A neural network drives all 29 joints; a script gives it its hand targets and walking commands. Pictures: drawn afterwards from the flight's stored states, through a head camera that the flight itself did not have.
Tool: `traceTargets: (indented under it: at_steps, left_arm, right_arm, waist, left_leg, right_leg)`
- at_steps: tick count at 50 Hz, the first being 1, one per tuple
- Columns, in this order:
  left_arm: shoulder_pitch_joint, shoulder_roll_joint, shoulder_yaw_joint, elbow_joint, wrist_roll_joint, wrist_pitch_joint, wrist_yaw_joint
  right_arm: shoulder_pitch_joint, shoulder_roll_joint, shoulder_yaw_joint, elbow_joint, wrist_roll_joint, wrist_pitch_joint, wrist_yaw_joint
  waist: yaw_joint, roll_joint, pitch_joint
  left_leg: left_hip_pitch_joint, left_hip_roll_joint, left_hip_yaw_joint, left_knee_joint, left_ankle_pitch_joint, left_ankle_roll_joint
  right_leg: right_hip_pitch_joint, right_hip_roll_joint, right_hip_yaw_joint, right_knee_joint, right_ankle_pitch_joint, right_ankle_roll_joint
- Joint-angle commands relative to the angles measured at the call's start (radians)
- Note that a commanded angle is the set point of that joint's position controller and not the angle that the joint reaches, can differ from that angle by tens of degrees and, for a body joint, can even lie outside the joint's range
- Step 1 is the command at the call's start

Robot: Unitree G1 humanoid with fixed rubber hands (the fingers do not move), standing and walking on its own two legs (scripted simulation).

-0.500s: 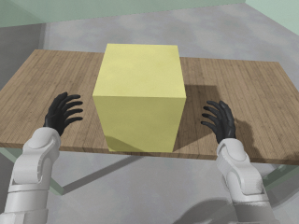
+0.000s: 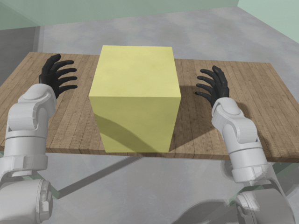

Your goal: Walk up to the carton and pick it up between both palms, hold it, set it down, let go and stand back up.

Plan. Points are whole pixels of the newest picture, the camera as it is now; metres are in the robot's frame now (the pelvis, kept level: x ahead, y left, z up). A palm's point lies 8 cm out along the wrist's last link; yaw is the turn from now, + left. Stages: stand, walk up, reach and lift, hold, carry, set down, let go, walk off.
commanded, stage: reach and lift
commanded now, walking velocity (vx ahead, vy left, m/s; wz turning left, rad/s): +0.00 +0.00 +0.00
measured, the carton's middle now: (137, 101) +0.45 +0.04 +0.07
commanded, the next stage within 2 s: none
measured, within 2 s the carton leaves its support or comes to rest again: neither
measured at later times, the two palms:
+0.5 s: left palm (51, 53) +0.44 +0.24 +0.24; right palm (213, 64) +0.44 -0.15 +0.21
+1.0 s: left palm (62, 64) +0.46 +0.23 +0.19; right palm (206, 73) +0.46 -0.15 +0.17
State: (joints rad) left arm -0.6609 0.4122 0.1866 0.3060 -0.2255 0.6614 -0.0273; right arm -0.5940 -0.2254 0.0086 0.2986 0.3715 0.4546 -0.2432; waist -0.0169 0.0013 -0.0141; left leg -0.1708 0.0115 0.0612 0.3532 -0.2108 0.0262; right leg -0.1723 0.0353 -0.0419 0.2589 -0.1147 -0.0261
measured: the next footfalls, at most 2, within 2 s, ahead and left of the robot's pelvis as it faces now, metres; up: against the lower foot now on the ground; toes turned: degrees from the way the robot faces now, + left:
none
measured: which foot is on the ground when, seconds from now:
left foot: down 0.00-1.00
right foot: down 0.00-1.00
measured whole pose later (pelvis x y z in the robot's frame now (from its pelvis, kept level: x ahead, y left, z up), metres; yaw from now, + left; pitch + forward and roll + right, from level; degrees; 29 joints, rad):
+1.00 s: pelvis +0.00 -0.01 +0.00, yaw +2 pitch +9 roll -1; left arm -1.19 0.45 0.00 1.22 -0.26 0.25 -0.02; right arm -1.10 -0.19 -0.01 1.03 0.35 0.31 -0.23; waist -0.05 -0.01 -0.10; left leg -0.33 0.01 0.02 0.38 -0.20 0.01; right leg -0.30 0.04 -0.06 0.26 -0.11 -0.04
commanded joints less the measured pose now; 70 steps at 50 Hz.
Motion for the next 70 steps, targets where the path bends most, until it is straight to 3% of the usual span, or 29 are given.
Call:
traceTargets:
  at_steps: [1, 3, 13, 14, 15, 20, 27, 35, 41, 44, 49, 53, 61, 70]
  left_arm:
    - [-0.465, 0.177, 0.029, -0.087, -0.003, -0.052, 0.003]
    - [-0.523, 0.192, 0.028, -0.031, -0.005, -0.057, 0.002]
    - [-0.743, 0.232, -0.013, 0.225, -0.003, -0.135, 0.011]
    - [-0.77, 0.229, -0.023, 0.236, -0.009, -0.144, 0.013]
    - [-0.807, 0.231, -0.035, 0.264, -0.014, -0.154, 0.015]
    - [-0.904, 0.231, -0.083, 0.397, -0.037, -0.199, 0.023]
    - [-1.051, 0.226, -0.153, 0.535, -0.07, -0.236, 0.031]
    - [-1.107, 0.228, -0.195, 0.683, -0.08, -0.29, 0.032]
    - [-1.029, 0.195, -0.189, 0.761, -0.058, -0.353, 0.012]
    - [-0.991, 0.189, -0.167, 0.752, -0.043, -0.401, 0.002]
    - [-0.977, 0.177, -0.164, 0.742, -0.034, -0.489, 0.013]
    - [-0.974, 0.165, -0.15, 0.712, -0.021, -0.552, 0.024]
    - [-0.946, 0.116, -0.143, 0.832, 0.007, -0.684, 0.034]
    - [-0.967, 0.045, -0.16, 0.902, 0.024, -0.769, 0.047]
  right_arm:
    - [-0.465, -0.138, -0.058, -0.101, 0.001, -0.039, 0.004]
    - [-0.522, -0.14, -0.052, -0.072, 0.001, -0.036, 0.006]
    - [-0.746, -0.146, -0.04, 0.142, 0.007, -0.046, 0.017]
    - [-0.771, -0.139, -0.036, 0.157, 0.009, -0.049, 0.018]
    - [-0.805, -0.142, -0.044, 0.176, 0.005, -0.052, 0.019]
    - [-0.922, -0.153, -0.037, 0.298, 0.013, -0.067, 0.02]
    - [-1.055, -0.186, -0.045, 0.441, 0.031, -0.082, 0.005]
    - [-1.095, -0.194, -0.038, 0.576, 0.047, -0.095, 0.006]
    - [-1.032, -0.143, -0.02, 0.627, 0.039, -0.128, 0.011]
    - [-1.003, -0.108, -0.015, 0.594, 0.016, -0.158, 0.013]
    - [-0.98, -0.063, -0.046, 0.526, -0.043, -0.222, 0.017]
    - [-0.963, -0.044, -0.084, 0.465, -0.097, -0.28, 0.011]
    - [-0.887, -0.021, -0.158, 0.559, -0.21, -0.38, 0.01]
    - [-0.894, -0.011, -0.17, 0.657, -0.23, -0.459, 0.048]
  waist:
    - [-0.021, 0.071, -0.449]
    - [-0.014, 0.051, -0.458]
    - [-0.007, 0.065, -0.503]
    - [0.004, 0.062, -0.516]
    - [-0.011, 0.061, -0.521]
    - [-0.005, 0.062, -0.566]
    - [-0.036, 0.088, -0.615]
    - [-0.04, 0.107, -0.611]
    - [-0.036, 0.102, -0.575]
    - [-0.028, 0.072, -0.575]
    - [-0.018, 0.071, -0.645]
    - [-0.01, 0.072, -0.743]
    - [-0.036, 0.088, -0.746]
    - [-0.029, 0.111, -0.765]
  left_leg:
    - [0.044, 0.009, -0.035, -0.011, 0.347, -0.059]
    - [0.024, 0.01, -0.035, -0.01, 0.34, -0.052]
    - [-0.048, -0.004, -0.026, -0.03, 0.284, -0.048]
    - [-0.05, -0.001, -0.027, -0.029, 0.276, -0.05]
    - [-0.05, -0.005, -0.028, -0.025, 0.275, -0.046]
    - [-0.044, -0.006, -0.032, -0.011, 0.3, -0.055]
    - [-0.005, -0.001, -0.044, 0.018, 0.379, -0.086]
    - [-0.012, -0.001, -0.055, 0.024, 0.397, -0.105]
    - [-0.013, -0.005, -0.053, 0.033, 0.452, -0.108]
    - [-0.035, -0.014, -0.044, 0.03, 0.42, -0.096]
    - [-0.058, -0.024, -0.033, 0.044, 0.423, -0.093]
    - [-0.076, -0.028, -0.024, 0.065, 0.463, -0.096]
    - [-0.145, -0.019, -0.017, 0.09, 0.411, -0.109]
    - [-0.123, -0.008, -0.033, 0.124, 0.461, -0.12]
  right_leg:
    - [0.278, -0.007, 0.054, 0.053, 0.285, 0.024]
    - [0.286, -0.01, 0.057, 0.056, 0.294, 0.026]
    - [0.335, -0.017, 0.059, 0.067, 0.296, 0.033]
    - [0.335, -0.017, 0.058, 0.068, 0.289, 0.033]
    - [0.326, -0.016, 0.057, 0.067, 0.288, 0.032]
    - [0.31, -0.01, 0.045, 0.074, 0.309, 0.031]
    - [0.276, 0.004, 0.026, 0.071, 0.368, 0.028]
    - [0.244, 0.01, 0.019, 0.067, 0.373, 0.022]
    - [0.24, 0.006, 0.017, 0.067, 0.393, 0.023]
    - [0.251, 0.001, 0.02, 0.069, 0.375, 0.03]
    - [0.237, -0.002, 0.018, 0.085, 0.346, 0.035]
    - [0.253, -0.006, 0.017, 0.113, 0.395, 0.045]
    - [0.178, -0.021, 0.014, 0.137, 0.305, 0.037]
    - [0.072, -0.025, 0.005, 0.158, 0.289, 0.021]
